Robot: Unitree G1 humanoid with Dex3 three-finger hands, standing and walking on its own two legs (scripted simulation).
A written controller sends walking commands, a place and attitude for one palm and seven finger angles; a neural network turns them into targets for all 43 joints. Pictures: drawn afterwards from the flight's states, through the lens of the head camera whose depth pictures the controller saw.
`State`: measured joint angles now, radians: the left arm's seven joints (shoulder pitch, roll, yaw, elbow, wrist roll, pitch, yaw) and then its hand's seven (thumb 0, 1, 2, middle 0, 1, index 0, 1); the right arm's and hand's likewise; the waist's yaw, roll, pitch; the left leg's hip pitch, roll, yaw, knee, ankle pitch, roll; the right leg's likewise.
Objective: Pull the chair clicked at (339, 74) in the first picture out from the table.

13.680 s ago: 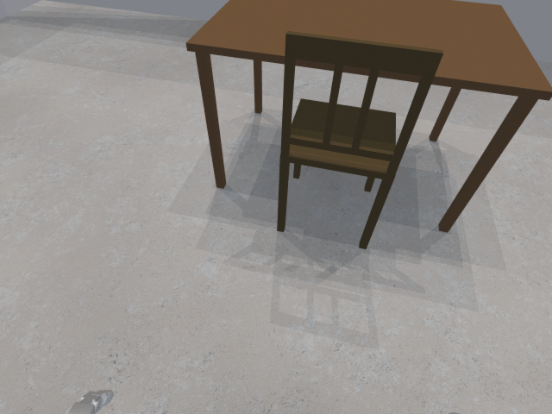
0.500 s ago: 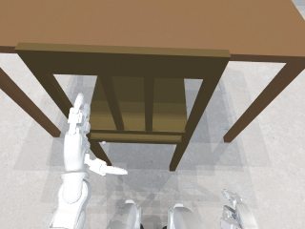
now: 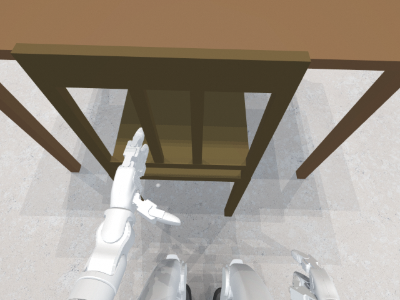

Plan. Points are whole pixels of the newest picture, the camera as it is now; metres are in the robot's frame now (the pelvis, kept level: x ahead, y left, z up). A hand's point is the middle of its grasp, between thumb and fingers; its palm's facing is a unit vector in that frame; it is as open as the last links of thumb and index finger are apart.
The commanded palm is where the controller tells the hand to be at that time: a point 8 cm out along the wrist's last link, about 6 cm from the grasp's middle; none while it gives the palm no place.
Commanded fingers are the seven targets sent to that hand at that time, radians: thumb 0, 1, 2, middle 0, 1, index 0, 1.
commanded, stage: push the fingers through the gap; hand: left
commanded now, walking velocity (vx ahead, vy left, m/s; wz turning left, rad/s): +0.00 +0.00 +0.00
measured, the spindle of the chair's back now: (150, 131) +0.45 +0.12 +0.02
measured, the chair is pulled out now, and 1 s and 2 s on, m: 0.00 0.00 0.00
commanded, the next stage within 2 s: hook a spindle and tug to test in 1.20 s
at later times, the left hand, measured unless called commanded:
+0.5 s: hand (154, 149) +0.40 +0.10 +0.03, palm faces +0.02 -1.00 -0.02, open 16.9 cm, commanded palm +0.38 +0.15 +0.02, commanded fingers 0.00 -0.50 0.30 -0.06 -0.08 -0.06 -0.08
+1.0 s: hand (156, 143) +0.42 +0.11 +0.01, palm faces +0.02 -1.00 +0.01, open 16.9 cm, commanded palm +0.40 +0.15 +0.02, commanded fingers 0.00 -0.50 0.30 -0.06 -0.08 -0.06 -0.08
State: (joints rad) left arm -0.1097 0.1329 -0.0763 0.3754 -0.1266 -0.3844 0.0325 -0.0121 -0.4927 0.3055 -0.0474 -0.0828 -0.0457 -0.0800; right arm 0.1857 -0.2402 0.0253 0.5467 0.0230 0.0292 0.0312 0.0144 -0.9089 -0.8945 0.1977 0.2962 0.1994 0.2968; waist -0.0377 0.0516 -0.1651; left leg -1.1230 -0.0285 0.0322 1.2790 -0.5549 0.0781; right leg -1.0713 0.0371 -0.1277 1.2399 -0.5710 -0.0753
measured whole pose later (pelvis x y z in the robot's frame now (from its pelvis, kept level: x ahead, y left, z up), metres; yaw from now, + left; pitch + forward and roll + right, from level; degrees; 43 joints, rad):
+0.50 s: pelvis +0.00 +0.01 +0.00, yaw -1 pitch +24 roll -3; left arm -0.33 0.14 0.02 0.55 -0.08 -0.52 0.13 -0.01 -0.50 0.30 -0.06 -0.08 -0.06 -0.08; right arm 0.22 -0.25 0.01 0.61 -0.01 0.03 0.04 0.01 -0.91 -0.89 0.20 0.30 0.20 0.30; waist -0.07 0.04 -0.18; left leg -1.13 -0.02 0.05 1.26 -0.55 0.09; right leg -1.08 0.04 -0.11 1.22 -0.56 -0.06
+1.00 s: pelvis +0.00 +0.01 +0.00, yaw -2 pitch +25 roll -3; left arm -0.46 0.16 0.10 0.75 -0.10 -0.48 0.09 -0.01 -0.49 0.31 -0.06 -0.08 -0.06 -0.08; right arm 0.26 -0.24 0.01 0.60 -0.01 0.07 0.06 0.01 -0.91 -0.89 0.20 0.30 0.20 0.30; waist -0.11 0.04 -0.17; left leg -1.14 -0.02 0.06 1.25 -0.54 0.09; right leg -1.10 0.05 -0.10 1.20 -0.54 -0.06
